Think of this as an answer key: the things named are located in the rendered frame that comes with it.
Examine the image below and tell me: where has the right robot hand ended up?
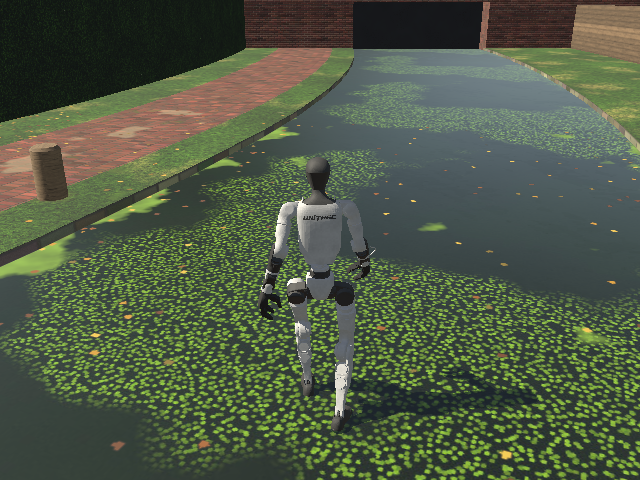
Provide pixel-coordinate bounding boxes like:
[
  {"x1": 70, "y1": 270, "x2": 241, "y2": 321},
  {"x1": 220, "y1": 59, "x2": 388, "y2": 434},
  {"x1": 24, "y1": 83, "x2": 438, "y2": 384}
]
[{"x1": 347, "y1": 261, "x2": 370, "y2": 280}]

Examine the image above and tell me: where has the right robot upper arm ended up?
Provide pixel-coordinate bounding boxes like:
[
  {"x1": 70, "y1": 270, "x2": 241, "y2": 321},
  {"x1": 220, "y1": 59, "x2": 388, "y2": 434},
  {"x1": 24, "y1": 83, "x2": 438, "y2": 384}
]
[{"x1": 339, "y1": 200, "x2": 367, "y2": 253}]

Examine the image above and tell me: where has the left robot forearm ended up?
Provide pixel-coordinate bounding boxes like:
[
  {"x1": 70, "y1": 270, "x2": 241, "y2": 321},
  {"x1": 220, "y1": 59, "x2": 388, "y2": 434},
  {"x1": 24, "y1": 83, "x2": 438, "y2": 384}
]
[{"x1": 261, "y1": 243, "x2": 283, "y2": 294}]

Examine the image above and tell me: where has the right robot forearm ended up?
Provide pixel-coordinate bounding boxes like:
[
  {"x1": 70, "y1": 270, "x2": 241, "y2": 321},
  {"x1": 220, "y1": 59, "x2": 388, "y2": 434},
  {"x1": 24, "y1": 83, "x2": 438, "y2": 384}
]
[{"x1": 355, "y1": 237, "x2": 370, "y2": 267}]

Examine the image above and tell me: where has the left robot hand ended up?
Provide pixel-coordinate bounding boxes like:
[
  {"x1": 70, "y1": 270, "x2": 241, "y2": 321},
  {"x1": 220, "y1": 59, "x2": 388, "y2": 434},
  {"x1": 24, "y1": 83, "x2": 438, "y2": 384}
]
[{"x1": 258, "y1": 290, "x2": 282, "y2": 320}]

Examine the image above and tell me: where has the left robot upper arm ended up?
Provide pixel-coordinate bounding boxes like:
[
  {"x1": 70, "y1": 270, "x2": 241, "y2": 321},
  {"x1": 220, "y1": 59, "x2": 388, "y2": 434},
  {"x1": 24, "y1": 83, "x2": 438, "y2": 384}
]
[{"x1": 273, "y1": 201, "x2": 298, "y2": 259}]

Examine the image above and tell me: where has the robot left shin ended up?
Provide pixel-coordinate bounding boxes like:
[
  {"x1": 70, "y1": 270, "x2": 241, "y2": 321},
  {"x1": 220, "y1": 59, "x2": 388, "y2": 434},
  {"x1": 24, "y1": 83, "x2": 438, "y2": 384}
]
[{"x1": 295, "y1": 322, "x2": 312, "y2": 384}]

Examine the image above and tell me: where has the robot left thigh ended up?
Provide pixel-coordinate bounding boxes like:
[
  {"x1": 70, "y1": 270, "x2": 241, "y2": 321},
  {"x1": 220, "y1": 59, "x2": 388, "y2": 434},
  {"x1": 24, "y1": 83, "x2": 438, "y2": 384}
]
[{"x1": 287, "y1": 278, "x2": 312, "y2": 339}]

